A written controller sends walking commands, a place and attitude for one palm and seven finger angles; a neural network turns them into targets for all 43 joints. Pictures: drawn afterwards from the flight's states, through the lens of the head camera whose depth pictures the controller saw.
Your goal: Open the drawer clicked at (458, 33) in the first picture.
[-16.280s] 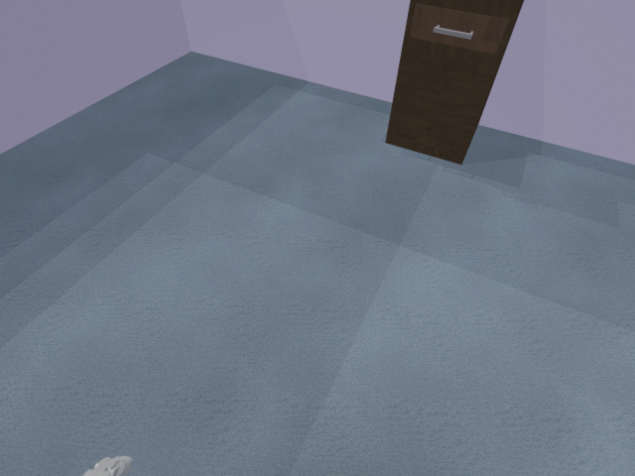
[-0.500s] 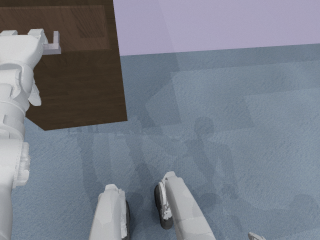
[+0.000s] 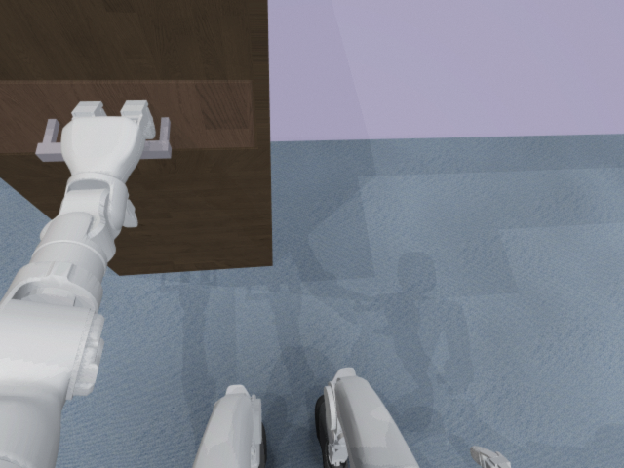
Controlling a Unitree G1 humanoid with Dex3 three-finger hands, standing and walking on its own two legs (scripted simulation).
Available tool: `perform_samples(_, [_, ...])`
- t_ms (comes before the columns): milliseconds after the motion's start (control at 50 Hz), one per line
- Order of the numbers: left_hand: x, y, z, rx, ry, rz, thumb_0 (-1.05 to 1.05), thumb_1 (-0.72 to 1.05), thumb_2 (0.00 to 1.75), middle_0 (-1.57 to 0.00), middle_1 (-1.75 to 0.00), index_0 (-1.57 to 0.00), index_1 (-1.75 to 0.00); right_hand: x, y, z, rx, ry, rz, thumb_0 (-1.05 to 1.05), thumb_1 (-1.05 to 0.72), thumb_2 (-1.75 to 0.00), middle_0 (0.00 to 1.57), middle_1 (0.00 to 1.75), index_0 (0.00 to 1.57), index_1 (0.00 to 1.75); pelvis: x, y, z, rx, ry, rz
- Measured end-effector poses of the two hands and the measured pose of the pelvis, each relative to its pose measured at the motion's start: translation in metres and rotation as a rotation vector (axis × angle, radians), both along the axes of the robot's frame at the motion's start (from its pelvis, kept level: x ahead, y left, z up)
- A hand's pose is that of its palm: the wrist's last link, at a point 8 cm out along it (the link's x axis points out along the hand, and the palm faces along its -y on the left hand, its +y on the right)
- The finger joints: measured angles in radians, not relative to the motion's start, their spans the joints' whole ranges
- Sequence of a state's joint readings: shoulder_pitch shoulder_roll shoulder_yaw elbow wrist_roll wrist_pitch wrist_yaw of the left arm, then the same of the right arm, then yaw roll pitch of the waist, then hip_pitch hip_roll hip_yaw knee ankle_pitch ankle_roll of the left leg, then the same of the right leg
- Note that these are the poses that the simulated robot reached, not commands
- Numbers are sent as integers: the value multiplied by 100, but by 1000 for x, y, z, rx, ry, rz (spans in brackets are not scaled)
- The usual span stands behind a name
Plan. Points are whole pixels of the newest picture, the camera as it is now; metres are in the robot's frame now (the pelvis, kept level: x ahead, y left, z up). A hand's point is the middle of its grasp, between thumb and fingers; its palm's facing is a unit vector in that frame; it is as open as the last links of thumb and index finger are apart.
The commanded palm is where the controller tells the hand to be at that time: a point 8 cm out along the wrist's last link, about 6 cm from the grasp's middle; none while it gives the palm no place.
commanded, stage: close the thumb around the handle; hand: left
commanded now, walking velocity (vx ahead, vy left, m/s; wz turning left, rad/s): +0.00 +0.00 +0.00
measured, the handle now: (108, 138) +0.56 +0.23 +0.00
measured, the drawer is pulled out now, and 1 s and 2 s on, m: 0.00 0.00 0.00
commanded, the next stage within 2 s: pull the drawer open in 0.54 s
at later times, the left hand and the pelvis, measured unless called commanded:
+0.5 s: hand (123, 170) +0.51 +0.21 -0.02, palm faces +0.01 +0.02 -1.00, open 6.3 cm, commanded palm +0.52 +0.23 +0.03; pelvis -0.01 -0.01 -0.01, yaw +0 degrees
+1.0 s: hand (120, 177) +0.51 +0.22 -0.03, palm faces -0.05 -0.01 -1.00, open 5.8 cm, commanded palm +0.49 +0.22 +0.03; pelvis +0.00 +0.00 +0.00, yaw -1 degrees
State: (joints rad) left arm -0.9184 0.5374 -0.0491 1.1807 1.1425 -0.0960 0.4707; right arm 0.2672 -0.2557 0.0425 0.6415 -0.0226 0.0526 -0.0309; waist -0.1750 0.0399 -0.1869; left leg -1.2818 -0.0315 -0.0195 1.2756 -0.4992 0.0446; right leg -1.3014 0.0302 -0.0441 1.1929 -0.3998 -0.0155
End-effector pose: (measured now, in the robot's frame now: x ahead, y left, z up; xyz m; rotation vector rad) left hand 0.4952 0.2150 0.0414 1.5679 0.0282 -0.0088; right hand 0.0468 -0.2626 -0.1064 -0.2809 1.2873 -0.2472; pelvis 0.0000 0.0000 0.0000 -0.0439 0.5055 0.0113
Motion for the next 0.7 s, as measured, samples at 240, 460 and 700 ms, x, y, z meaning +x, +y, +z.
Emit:
perform_samples(240, [0, 1, -4, 1, -40, -13, 0, 15, 58, -39, -127, -39, -127, -13, -17, 0, -39, 49, -11, 0, -91, -90, 21, 30, 21, 30, 0, -4, -5, 4, 5, -1])
perform_samples(460, [-1, -2, -5, 18, -40, 17, -1, 63, 77, -41, -133, -36, -131, -35, -13, -7, -9, 84, -38, 0, -91, -90, 21, 30, 21, 30, -7, -8, -7, 12, 5, -3])
perform_samples(700, [-2, 0, -6, 13, -13, 3, -2, 68, 77, -42, -135, -28, -133, -41, -16, -5, -33, 66, -43, 0, -90, -90, 21, 30, 21, 30, -11, -8, -9, 10, 5, -6])
